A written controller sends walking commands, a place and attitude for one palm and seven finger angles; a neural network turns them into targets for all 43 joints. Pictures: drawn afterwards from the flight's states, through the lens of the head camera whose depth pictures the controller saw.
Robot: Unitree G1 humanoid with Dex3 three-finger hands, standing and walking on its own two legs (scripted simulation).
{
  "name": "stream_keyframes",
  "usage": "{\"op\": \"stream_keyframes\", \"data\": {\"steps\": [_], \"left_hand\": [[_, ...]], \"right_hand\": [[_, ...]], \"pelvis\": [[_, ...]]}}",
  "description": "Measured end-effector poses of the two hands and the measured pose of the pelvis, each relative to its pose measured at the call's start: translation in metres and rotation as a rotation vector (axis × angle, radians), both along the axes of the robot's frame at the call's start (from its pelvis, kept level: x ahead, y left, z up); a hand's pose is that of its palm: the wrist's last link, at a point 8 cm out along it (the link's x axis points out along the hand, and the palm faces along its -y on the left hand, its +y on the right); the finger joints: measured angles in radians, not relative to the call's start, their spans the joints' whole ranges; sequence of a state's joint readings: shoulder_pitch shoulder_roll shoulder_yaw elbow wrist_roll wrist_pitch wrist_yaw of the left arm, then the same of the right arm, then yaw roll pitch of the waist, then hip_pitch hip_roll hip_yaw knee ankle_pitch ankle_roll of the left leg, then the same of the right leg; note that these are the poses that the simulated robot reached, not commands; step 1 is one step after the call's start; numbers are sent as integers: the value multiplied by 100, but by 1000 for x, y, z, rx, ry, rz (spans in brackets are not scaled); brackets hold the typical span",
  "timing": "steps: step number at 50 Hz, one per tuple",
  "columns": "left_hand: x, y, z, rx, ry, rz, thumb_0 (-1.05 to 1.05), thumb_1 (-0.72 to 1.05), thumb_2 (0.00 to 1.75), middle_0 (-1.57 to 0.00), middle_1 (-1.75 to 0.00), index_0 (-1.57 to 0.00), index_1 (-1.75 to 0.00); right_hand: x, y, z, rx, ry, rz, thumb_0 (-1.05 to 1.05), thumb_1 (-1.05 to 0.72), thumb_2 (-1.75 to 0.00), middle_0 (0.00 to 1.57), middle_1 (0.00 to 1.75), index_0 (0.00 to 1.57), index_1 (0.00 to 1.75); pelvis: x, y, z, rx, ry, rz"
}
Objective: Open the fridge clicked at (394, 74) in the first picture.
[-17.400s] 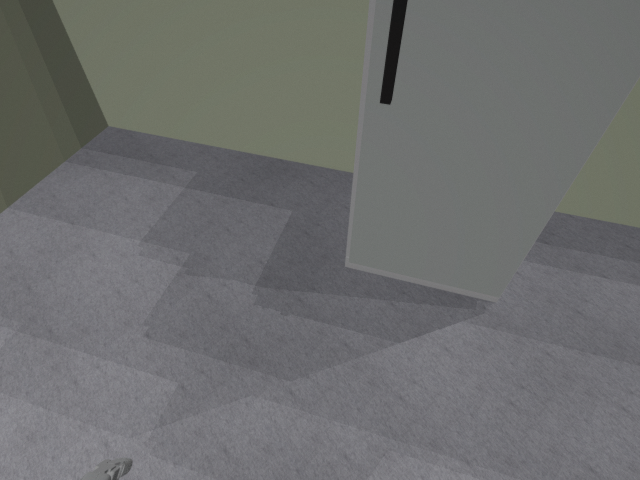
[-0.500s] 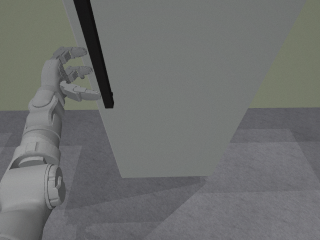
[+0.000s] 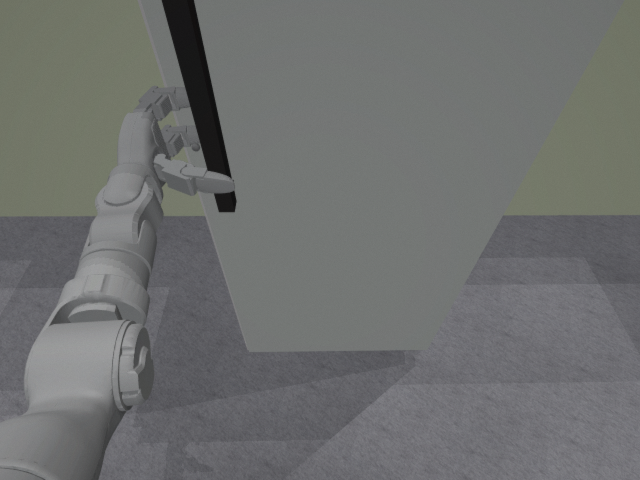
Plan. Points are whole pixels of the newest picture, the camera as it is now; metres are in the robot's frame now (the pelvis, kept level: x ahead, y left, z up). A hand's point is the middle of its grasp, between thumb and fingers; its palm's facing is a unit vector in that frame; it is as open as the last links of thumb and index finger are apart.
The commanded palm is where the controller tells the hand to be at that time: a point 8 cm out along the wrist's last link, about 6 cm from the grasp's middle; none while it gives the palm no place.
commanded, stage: slide the fingers in behind the handle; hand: left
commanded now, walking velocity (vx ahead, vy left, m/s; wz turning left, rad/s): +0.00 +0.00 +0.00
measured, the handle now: (200, 69) +0.54 +0.14 +0.24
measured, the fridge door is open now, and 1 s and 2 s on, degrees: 0 0 0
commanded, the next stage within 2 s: grip the handle and tug to test in 0.94 s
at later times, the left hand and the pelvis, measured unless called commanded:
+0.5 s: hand (218, 144) +0.48 +0.12 +0.17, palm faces +0.03 -1.00 -0.01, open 14.0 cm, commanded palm +0.45 +0.17 +0.17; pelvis +0.00 -0.01 +0.00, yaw +0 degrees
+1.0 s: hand (221, 144) +0.48 +0.12 +0.17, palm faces +0.02 -1.00 +0.01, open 14.0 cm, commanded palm +0.46 +0.17 +0.17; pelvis +0.01 -0.01 +0.00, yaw +0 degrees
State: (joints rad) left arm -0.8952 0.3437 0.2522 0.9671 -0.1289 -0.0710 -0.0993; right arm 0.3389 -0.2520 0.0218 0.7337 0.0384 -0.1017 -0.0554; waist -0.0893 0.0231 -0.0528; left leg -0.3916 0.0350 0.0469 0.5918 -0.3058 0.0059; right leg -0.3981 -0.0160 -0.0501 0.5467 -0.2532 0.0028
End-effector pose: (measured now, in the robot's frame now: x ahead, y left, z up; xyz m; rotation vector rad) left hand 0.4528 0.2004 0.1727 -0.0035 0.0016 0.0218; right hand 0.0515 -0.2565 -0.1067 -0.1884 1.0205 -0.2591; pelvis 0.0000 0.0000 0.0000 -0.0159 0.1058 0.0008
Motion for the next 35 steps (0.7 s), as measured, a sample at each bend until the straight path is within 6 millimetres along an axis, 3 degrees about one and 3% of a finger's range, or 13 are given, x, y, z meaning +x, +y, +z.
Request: {"op": "stream_keyframes", "data": {"steps": [8,19,35], "left_hand": [[0,-5,1,5,10,8,-2,-50,30,-26,-119,-27,-120],[8,-30,-1,-21,25,-20,-2,-50,30,-27,-119,-29,-120],[5,-30,2,-5,24,-5,-2,-50,30,-27,-119,-28,-119]], "right_hand": [[-9,-7,-2,-5,42,-9,1,-90,-90,21,30,20,30],[6,-13,1,-11,1,2,1,-91,-90,21,30,20,30],[12,-17,0,3,-2,-5,1,-91,-90,21,30,20,30]], "pelvis": [[2,-3,1,-1,-7,7],[3,-8,1,3,1,4],[7,-14,3,5,-10,3]]}}
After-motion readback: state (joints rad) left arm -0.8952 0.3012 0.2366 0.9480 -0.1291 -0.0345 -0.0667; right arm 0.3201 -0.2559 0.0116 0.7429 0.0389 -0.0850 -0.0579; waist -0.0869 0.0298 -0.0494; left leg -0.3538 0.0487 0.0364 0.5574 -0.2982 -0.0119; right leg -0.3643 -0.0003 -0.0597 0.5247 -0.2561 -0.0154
